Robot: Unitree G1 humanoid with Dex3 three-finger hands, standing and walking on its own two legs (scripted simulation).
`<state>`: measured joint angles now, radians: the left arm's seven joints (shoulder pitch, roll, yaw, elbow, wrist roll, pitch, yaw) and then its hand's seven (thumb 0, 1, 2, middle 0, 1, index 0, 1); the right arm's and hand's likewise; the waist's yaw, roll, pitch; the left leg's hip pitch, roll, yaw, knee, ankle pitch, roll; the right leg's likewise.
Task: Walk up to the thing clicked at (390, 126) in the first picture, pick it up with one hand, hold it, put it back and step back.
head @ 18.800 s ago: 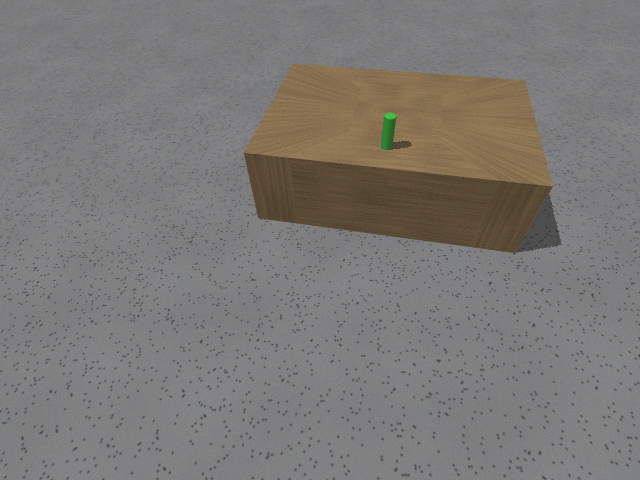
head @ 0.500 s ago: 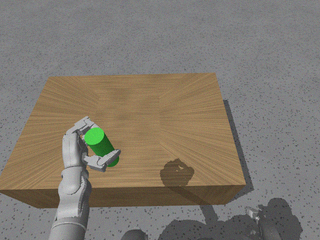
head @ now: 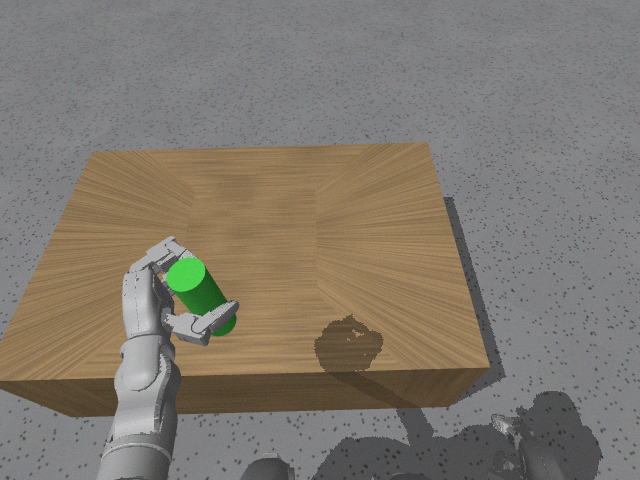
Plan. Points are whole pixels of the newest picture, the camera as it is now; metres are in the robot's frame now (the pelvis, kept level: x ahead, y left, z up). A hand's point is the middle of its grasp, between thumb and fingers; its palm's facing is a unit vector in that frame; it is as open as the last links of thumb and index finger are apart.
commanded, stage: crouch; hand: left
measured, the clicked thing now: (205, 300) +0.32 +0.16 +0.04
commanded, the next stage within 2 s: lower in 1.14 s
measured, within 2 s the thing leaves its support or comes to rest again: neither
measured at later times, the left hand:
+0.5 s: hand (203, 284) +0.42 +0.22 -0.09, palm faces +0.23 -0.97 -0.01, open 8.4 cm
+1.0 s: hand (204, 290) +0.45 +0.24 -0.16, palm faces +0.23 -0.97 -0.02, open 8.4 cm
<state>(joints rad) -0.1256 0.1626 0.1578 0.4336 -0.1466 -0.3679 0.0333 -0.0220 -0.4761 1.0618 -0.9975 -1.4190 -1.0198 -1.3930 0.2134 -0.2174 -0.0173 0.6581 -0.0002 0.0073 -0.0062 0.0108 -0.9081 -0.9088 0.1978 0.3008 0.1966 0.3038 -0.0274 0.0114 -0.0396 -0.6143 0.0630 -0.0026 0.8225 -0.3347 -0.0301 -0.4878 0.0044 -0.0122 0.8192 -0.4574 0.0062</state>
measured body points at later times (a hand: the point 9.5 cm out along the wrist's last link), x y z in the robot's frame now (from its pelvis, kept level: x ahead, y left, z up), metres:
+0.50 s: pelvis -0.03 +0.00 -0.10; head +0.11 +0.03 +0.32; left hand +0.40 +0.27 -0.09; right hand +0.03 -0.26 -0.23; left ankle +0.04 +0.14 -0.70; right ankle -0.03 -0.12 -0.70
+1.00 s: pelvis -0.05 +0.01 -0.17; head +0.14 +0.04 +0.24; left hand +0.43 +0.29 -0.16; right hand +0.02 -0.26 -0.29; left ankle +0.04 +0.14 -0.70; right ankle -0.03 -0.12 -0.70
